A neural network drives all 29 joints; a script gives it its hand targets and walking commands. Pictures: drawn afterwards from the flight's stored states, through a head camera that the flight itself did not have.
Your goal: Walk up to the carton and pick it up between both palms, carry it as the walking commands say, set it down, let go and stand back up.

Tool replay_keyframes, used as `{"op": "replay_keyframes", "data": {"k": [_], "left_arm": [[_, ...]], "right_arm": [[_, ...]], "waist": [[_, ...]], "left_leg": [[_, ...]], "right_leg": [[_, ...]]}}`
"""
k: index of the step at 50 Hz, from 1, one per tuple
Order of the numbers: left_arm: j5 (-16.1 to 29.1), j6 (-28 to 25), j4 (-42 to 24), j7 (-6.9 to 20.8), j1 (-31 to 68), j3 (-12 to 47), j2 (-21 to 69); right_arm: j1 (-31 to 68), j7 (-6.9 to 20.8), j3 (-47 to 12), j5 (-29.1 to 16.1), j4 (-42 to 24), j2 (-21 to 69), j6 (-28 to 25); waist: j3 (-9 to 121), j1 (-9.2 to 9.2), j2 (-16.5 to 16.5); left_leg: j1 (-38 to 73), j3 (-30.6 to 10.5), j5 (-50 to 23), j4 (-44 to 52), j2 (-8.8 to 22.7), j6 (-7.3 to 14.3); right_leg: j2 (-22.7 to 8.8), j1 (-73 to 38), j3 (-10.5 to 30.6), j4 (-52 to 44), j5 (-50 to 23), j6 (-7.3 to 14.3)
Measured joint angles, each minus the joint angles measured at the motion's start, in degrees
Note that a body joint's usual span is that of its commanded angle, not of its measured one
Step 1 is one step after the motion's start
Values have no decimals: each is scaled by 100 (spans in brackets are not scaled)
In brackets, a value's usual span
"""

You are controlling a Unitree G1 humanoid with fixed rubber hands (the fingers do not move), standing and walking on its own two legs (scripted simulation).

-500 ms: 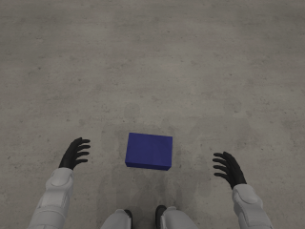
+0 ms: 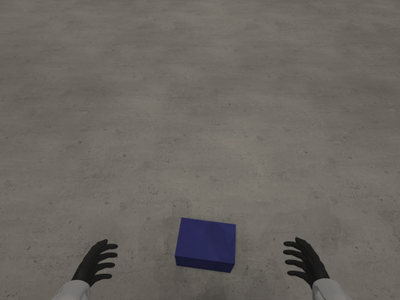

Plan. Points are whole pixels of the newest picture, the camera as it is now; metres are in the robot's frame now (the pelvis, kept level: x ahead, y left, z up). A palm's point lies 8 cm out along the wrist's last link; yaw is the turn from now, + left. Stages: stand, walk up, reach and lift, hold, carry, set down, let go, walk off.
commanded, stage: let go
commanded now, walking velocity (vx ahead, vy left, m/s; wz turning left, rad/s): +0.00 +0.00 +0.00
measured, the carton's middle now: (205, 245) +0.43 -0.04 -0.69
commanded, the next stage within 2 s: stand in 0.18 s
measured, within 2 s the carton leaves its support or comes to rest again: neither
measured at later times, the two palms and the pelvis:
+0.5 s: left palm (53, 293) +0.14 +0.29 -0.08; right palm (344, 293) +0.15 -0.29 -0.09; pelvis +0.01 -0.01 +0.00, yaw +0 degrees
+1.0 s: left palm out of the picture +0.12 +0.28 -0.09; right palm out of the picture +0.13 -0.31 -0.10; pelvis +0.02 -0.02 +0.00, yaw +0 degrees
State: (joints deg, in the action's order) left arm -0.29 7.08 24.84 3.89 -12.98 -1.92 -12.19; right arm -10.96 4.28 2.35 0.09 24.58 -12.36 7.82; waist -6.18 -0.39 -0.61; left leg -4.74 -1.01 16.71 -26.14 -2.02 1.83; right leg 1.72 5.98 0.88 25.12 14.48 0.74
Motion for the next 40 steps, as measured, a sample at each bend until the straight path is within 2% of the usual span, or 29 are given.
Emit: {"op": "replay_keyframes", "data": {"k": [9,13,19,27,40], "left_arm": [[4,-13,51,-115,56,60,26],[-172,-269,636,-322,94,64,-179],[-214,-525,1248,-404,57,-92,-583],[-188,-647,1746,-476,141,-55,-765],[-140,-699,2355,-511,340,71,-751]], "right_arm": [[-17,-145,-32,129,-101,-1,483],[9,-414,-52,206,522,-176,-37],[24,-466,20,212,1231,-541,-532],[137,-522,-55,203,1837,-750,-720],[263,-567,-176,157,2433,-801,-789]], "waist": [[-44,87,8],[337,36,12],[535,43,-40],[586,59,-58],[588,60,-31]], "left_leg": [[8,139,129,-234,56,-5],[-327,123,165,-328,32,-19],[-452,82,104,-194,14,-30],[-362,20,54,3,16,-60],[-134,-40,-41,279,59,-110]], "right_leg": [[65,53,128,259,88,9],[41,404,109,410,157,-9],[21,536,74,321,141,10],[18,446,21,159,130,41],[54,202,-29,-123,44,90]]}}
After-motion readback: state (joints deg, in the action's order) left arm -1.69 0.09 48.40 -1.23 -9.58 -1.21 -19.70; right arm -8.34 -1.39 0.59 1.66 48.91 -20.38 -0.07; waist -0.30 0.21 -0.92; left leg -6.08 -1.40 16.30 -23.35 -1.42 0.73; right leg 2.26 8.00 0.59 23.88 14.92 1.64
